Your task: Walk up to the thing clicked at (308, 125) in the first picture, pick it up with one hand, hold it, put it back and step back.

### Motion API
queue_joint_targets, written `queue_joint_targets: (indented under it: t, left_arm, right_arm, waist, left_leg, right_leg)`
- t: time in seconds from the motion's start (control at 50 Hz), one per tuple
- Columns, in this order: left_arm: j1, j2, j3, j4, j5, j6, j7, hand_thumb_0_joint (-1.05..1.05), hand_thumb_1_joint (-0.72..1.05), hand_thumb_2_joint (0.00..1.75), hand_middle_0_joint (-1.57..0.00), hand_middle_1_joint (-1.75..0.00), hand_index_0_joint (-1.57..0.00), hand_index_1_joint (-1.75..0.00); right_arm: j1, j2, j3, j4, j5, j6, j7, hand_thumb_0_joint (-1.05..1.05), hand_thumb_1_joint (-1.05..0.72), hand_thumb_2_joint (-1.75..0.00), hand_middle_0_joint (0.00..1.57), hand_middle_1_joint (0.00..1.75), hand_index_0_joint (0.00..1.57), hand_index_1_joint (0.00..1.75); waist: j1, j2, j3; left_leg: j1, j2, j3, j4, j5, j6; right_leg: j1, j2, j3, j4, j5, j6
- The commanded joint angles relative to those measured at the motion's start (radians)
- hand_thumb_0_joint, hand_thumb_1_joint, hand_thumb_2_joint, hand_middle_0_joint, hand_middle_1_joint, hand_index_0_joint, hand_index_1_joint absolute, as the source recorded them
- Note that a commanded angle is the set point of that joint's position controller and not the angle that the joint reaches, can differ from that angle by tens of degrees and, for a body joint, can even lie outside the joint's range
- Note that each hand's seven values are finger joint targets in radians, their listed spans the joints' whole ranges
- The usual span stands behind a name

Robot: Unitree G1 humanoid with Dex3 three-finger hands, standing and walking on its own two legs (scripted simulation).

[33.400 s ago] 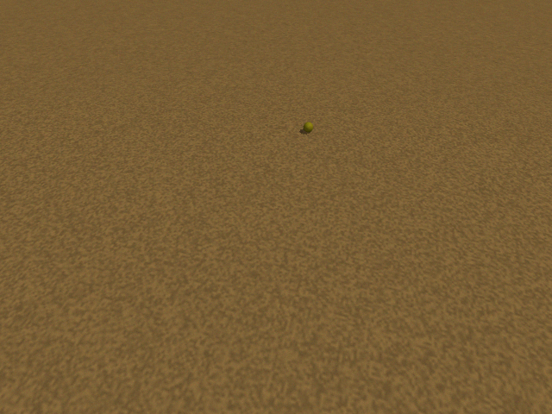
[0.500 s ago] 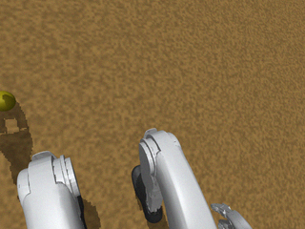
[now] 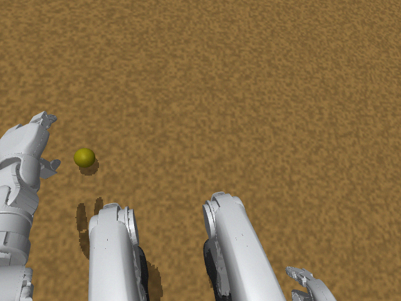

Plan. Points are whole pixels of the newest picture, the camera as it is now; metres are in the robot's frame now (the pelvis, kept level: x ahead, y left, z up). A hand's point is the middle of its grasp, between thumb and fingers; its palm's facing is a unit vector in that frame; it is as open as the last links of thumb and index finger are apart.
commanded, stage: home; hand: left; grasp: from above
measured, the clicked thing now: (84, 157) +0.51 +0.29 -0.39
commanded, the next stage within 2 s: none
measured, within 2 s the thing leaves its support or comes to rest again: neither
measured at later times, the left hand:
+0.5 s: hand out of the picture +0.26 +0.24 +0.09, palm faces +0.03 -0.92 -0.40, open 7.4 cm
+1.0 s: hand out of the picture +0.22 +0.21 +0.26, palm faces +0.21 -0.96 -0.20, open 7.4 cm
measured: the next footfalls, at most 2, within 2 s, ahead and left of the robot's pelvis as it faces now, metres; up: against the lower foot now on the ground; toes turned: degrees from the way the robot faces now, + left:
none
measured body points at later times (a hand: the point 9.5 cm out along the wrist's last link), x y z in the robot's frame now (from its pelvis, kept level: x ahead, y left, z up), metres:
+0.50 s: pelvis +0.02 +0.00 +0.19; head +0.11 +0.04 +0.63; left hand +0.25 +0.28 +0.12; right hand +0.24 -0.21 +0.11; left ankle +0.09 +0.13 -0.38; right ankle +0.09 -0.12 -0.38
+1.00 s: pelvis +0.08 +0.01 +0.30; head +0.09 +0.02 +0.75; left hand +0.20 +0.26 +0.27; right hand +0.27 -0.21 +0.24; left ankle +0.09 +0.13 -0.38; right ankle +0.09 -0.12 -0.38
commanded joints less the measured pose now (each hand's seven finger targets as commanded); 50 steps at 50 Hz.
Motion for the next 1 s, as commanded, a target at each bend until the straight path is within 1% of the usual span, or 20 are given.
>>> queue_joint_targets:
  t: [0.0,0.04,0.06,0.1,0.12,0.16,0.18,0.2,0.24,0.3,0.32,0.4,0.52,0.54,0.58,0.68,0.76,0.8,0.9,0.98]
  left_arm:
    - [-0.083,0.176,0.069,-0.368,-0.151,-0.001,-0.006,0.0,0.9,0.9,-0.2,-0.3,-0.2,-0.3]
    - [-0.043,0.139,0.069,-0.452,-0.197,0.002,-0.001,0.0,0.9,0.9,-0.2,-0.3,-0.2,-0.3]
    - [-0.021,0.144,0.085,-0.461,-0.21,0.007,0.005,0.0,0.9,0.9,-0.2,-0.3,-0.2,-0.3]
    - [0.002,0.114,0.074,-0.528,-0.239,0.024,0.015,0.0,0.9,0.9,-0.2,-0.3,-0.2,-0.3]
    - [0.061,0.087,0.073,-0.543,-0.257,0.038,0.021,0.0,0.9,0.9,-0.2,-0.3,-0.2,-0.3]
    - [0.11,0.034,0.048,-0.603,-0.31,0.065,0.026,0.0,0.89,0.9,-0.2,-0.3,-0.2,-0.3]
    - [0.16,0.013,0.044,-0.594,-0.337,0.085,0.027,0.0,0.89,0.9,-0.2,-0.3,-0.2,-0.3]
    - [0.179,0.01,0.044,-0.633,-0.368,0.1,0.028,0.0,0.87,0.89,-0.2,-0.3,-0.2,-0.3]
    - [0.247,-0.023,0.038,-0.669,-0.426,0.134,0.029,0.0,0.9,0.9,-0.2,-0.3,-0.2,-0.3]
    - [0.352,-0.084,0.009,-0.695,-0.506,0.178,0.03,0.0,0.9,0.91,-0.2,-0.31,-0.2,-0.31]
    - [0.362,-0.063,0.043,-0.703,-0.533,0.188,0.034,0.0,0.9,0.91,-0.2,-0.31,-0.2,-0.31]
    - [0.479,-0.1,0.051,-0.771,-0.638,0.23,0.046,0.0,0.9,0.9,-0.2,-0.3,-0.2,-0.3]
    - [0.671,-0.181,0.05,-0.829,-0.728,0.299,0.058,0.0,0.9,0.9,-0.2,-0.3,-0.2,-0.3]
    - [0.701,-0.186,0.066,-0.848,-0.745,0.313,0.059,0.0,0.9,0.9,-0.2,-0.3,-0.2,-0.3]
    - [0.73,-0.215,0.062,-0.893,-0.776,0.331,0.057,0.0,0.9,0.9,-0.2,-0.3,-0.2,-0.3]
    - [0.903,-0.254,0.069,-0.986,-0.825,0.366,0.048,0.0,0.9,0.9,-0.2,-0.3,-0.2,-0.3]
    - [1.013,-0.271,0.069,-1.078,-0.836,0.377,0.038,0.0,0.9,0.9,-0.2,-0.3,-0.2,-0.3]
    - [1.063,-0.283,0.051,-1.098,-0.83,0.384,0.032,0.0,0.9,0.9,-0.2,-0.3,-0.2,-0.3]
    - [1.107,-0.288,0.04,-1.122,-0.818,0.388,0.011,0.0,0.9,0.9,-0.2,-0.3,-0.2,-0.3]
    - [1.087,-0.294,0.027,-1.115,-0.818,0.385,-0.006,0.0,0.9,0.9,-0.2,-0.3,-0.2,-0.3]
  right_arm:
    - [0.105,-0.189,-0.102,-0.106,0.022,-0.026,-0.039,0.0,-0.9,-0.9,0.2,0.3,0.2,0.3]
    - [0.08,-0.179,-0.108,-0.12,0.033,-0.037,-0.054,0.0,-0.9,-0.9,0.2,0.3,0.2,0.3]
    - [0.062,-0.178,-0.107,-0.122,0.038,-0.043,-0.062,0.0,-0.9,-0.9,0.2,0.3,0.2,0.3]
    - [0.038,-0.177,-0.106,-0.137,0.044,-0.056,-0.081,0.0,-0.9,-0.9,0.2,0.3,0.2,0.3]
    - [0.03,-0.171,-0.107,-0.137,0.05,-0.064,-0.09,0.0,-0.9,-0.9,0.2,0.3,0.2,0.3]
    - [0.003,-0.17,-0.105,-0.14,0.055,-0.083,-0.11,0.0,-0.9,-0.9,0.2,0.3,0.2,0.3]
    - [-0.003,-0.169,-0.104,-0.137,0.057,-0.093,-0.12,0.0,-0.9,-0.9,0.2,0.3,0.2,0.3]
    - [-0.016,-0.169,-0.102,-0.142,0.062,-0.102,-0.128,0.0,-0.9,-0.9,0.2,0.3,0.2,0.3]
    - [-0.033,-0.163,-0.098,-0.147,0.065,-0.117,-0.144,0.0,-0.9,-0.9,0.2,0.3,0.2,0.3]
    - [-0.055,-0.145,-0.084,-0.157,0.071,-0.142,-0.166,0.0,-0.9,-0.9,0.2,0.3,0.2,0.3]
    - [-0.06,-0.144,-0.082,-0.155,0.07,-0.149,-0.172,0.0,-0.9,-0.9,0.2,0.3,0.2,0.3]
    - [-0.059,-0.114,-0.065,-0.185,0.075,-0.172,-0.193,0.0,-0.9,-0.9,0.2,0.3,0.2,0.3]
    - [-0.011,-0.085,-0.045,-0.197,0.075,-0.198,-0.237,0.0,-0.9,-0.9,0.2,0.3,0.2,0.3]
    - [-0.006,-0.083,-0.042,-0.2,0.075,-0.201,-0.244,0.0,-0.9,-0.9,0.2,0.3,0.2,0.3]
    - [0.005,-0.077,-0.037,-0.206,0.076,-0.212,-0.26,0.0,-0.9,-0.9,0.2,0.3,0.2,0.3]
    - [0.043,-0.062,-0.029,-0.236,0.069,-0.236,-0.292,0.0,-0.9,-0.9,0.2,0.3,0.2,0.3]
    - [0.054,-0.051,-0.032,-0.259,0.062,-0.255,-0.308,0.0,-0.9,-0.9,0.2,0.3,0.2,0.3]
    - [0.061,-0.05,-0.035,-0.265,0.059,-0.263,-0.313,0.0,-0.9,-0.9,0.2,0.3,0.2,0.3]
    - [0.062,-0.057,-0.046,-0.274,0.049,-0.278,-0.316,0.0,-0.9,-0.9,0.2,0.3,0.2,0.3]
    - [0.05,-0.066,-0.047,-0.273,0.044,-0.296,-0.315,0.0,-0.9,-0.9,0.2,0.3,0.2,0.3]
  waist:
    - [0.03,0.052,-0.612]
    - [0.035,0.09,-0.577]
    - [0.05,0.114,-0.577]
    - [0.051,0.164,-0.564]
    - [0.054,0.16,-0.552]
    - [0.046,0.17,-0.519]
    - [0.046,0.155,-0.494]
    - [0.051,0.161,-0.511]
    - [0.043,0.139,-0.497]
    - [0.031,0.122,-0.398]
    - [0.038,0.121,-0.387]
    - [0.042,0.093,-0.36]
    - [0.036,0.052,-0.285]
    - [0.047,0.052,-0.279]
    - [0.046,0.062,-0.261]
    - [0.05,0.045,-0.21]
    - [0.065,0.038,-0.174]
    - [0.064,0.013,-0.165]
    - [0.063,0.003,-0.097]
    - [0.062,-0.025,-0.052]
  left_leg:
    - [0.52,-0.028,0.044,-0.325,0.102,0.046]
    - [0.586,-0.027,0.031,-0.406,0.025,0.038]
    - [0.632,-0.021,0.015,-0.451,-0.008,0.034]
    - [0.716,-0.017,-0.005,-0.525,-0.059,0.027]
    - [0.747,-0.018,-0.006,-0.559,-0.063,0.025]
    - [0.807,-0.019,-0.022,-0.626,-0.105,0.022]
    - [0.833,-0.02,-0.022,-0.652,-0.107,0.021]
    - [0.877,-0.022,-0.029,-0.677,-0.102,0.019]
    - [0.929,-0.027,-0.032,-0.715,-0.075,0.019]
    - [0.975,-0.031,-0.029,-0.788,-0.083,0.019]
    - [0.995,-0.034,-0.034,-0.811,-0.088,0.019]
    - [1.084,-0.041,-0.005,-0.886,-0.025,0.019]
    - [1.22,-0.047,0.016,-1.014,0.131,0.017]
    - [1.255,-0.045,0.017,-1.037,0.155,0.015]
    - [1.312,-0.045,0.022,-1.08,0.211,0.011]
    - [1.422,-0.054,0.052,-1.16,0.348,0.011]
    - [1.483,-0.059,0.061,-1.213,0.415,0.009]
    - [1.509,-0.061,0.066,-1.222,0.459,0.013]
    - [1.537,-0.06,0.066,-1.268,0.443,0.015]
    - [1.54,-0.062,0.068,-1.285,0.408,0.016]
  right_leg:
    - [0.443,0.005,-0.016,-0.377,0.194,-0.049]
    - [0.443,-0.002,-0.011,-0.421,0.128,-0.053]
    - [0.448,-0.003,-0.011,-0.421,0.118,-0.052]
    - [0.454,-0.005,-0.009,-0.45,0.099,-0.052]
    - [0.479,-0.01,-0.006,-0.476,0.097,-0.05]
    - [0.499,-0.013,-0.004,-0.519,0.076,-0.047]
    - [0.518,-0.016,0.0,-0.55,0.073,-0.046]
    - [0.546,-0.017,0.001,-0.569,0.078,-0.046]
    - [0.595,-0.021,0.007,-0.615,0.093,-0.045]
    - [0.651,-0.025,0.018,-0.699,0.078,-0.044]
    - [0.675,-0.027,0.022,-0.72,0.074,-0.043]
    - [0.823,-0.031,0.037,-0.839,0.097,-0.044]
    - [1.042,-0.034,0.041,-1.002,0.215,-0.041]
    - [1.072,-0.034,0.039,-1.022,0.236,-0.041]
    - [1.123,-0.034,0.037,-1.064,0.28,-0.041]
    - [1.267,-0.03,0.024,-1.175,0.397,-0.035]
    - [1.344,-0.03,0.02,-1.241,0.452,-0.033]
    - [1.37,-0.03,0.019,-1.26,0.5,-0.029]
    - [1.38,-0.029,0.008,-1.3,0.473,-0.027]
    - [1.373,-0.031,0.003,-1.314,0.433,-0.023]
